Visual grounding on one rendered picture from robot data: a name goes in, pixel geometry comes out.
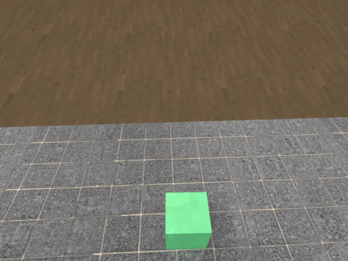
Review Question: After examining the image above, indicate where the carton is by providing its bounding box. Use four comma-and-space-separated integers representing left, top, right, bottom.
165, 192, 212, 250

